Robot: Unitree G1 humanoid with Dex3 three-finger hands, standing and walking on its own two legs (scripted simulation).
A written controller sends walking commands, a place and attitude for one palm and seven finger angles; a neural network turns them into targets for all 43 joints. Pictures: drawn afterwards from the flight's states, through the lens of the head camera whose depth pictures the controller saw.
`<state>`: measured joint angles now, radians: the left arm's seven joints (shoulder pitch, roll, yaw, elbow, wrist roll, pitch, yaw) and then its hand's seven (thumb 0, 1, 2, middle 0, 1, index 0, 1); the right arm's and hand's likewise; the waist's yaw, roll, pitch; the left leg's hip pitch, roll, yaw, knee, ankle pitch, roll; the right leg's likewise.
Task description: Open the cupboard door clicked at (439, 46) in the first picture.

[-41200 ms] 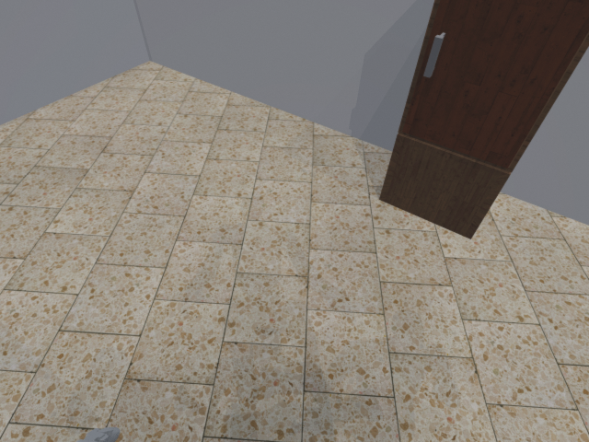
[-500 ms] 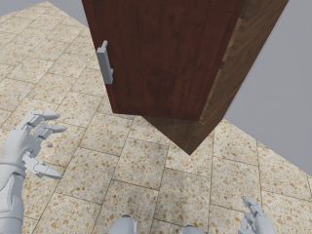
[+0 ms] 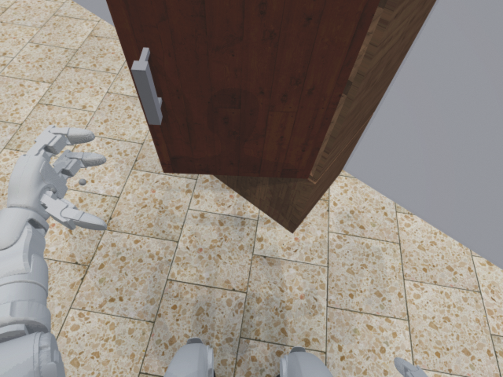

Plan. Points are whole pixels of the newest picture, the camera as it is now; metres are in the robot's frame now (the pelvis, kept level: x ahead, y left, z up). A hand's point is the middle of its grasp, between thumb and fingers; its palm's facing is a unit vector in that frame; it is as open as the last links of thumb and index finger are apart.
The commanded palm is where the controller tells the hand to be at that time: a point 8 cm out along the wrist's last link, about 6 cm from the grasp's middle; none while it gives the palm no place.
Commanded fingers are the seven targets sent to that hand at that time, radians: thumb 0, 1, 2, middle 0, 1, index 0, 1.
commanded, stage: move the hooked fingers beside the handle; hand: left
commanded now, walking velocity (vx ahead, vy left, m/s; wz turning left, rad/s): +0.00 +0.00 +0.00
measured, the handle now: (150, 87) +0.61 +0.20 +0.05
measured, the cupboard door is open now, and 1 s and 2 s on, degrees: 38 38 38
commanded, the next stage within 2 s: slide the fingers in behind the handle in 1.74 s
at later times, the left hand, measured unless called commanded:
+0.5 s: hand (99, 142) +0.47 +0.25 +0.06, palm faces -0.02 -1.00 -0.02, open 14.0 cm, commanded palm +0.46 +0.30 +0.06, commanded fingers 0.00 -0.50 0.30 -0.30 -1.20 -0.30 -1.20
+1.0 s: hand (113, 105) +0.55 +0.25 +0.06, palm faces -0.01 -1.00 -0.02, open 14.0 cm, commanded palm +0.53 +0.29 +0.05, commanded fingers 0.00 -0.50 0.30 -0.30 -1.20 -0.30 -1.20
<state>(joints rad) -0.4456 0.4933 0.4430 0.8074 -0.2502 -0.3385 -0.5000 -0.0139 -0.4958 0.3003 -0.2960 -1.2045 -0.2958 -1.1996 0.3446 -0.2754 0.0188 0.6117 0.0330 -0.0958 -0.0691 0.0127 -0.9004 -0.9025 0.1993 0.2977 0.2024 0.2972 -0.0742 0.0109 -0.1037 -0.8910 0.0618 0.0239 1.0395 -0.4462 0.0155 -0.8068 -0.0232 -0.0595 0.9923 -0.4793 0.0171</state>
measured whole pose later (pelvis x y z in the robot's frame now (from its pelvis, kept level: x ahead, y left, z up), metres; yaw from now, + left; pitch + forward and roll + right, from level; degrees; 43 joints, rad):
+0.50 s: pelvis +0.00 +0.00 -0.01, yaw -1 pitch +21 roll -4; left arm -0.77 0.60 0.47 1.10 -0.14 -0.37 -0.45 -0.01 -0.50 0.30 -0.30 -1.20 -0.30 -1.20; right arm 0.35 -0.27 0.03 0.62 0.01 0.01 -0.05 0.01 -0.90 -0.90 0.20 0.30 0.20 0.30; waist -0.13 0.01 -0.11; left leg -1.01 0.07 0.02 1.10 -0.46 0.02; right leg -0.92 -0.01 -0.06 1.04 -0.48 0.02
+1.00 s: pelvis -0.01 +0.00 -0.03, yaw -3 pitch +27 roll -5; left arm -1.09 0.84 0.52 1.30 -0.04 -0.30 -0.45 -0.01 -0.50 0.30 -0.30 -1.20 -0.30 -1.20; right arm 0.40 -0.29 0.08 0.60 0.00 0.06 -0.05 0.01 -0.90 -0.90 0.20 0.30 0.20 0.30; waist -0.24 0.03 -0.09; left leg -1.19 0.11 -0.01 1.18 -0.47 0.01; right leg -1.08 0.02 -0.08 1.10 -0.48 0.01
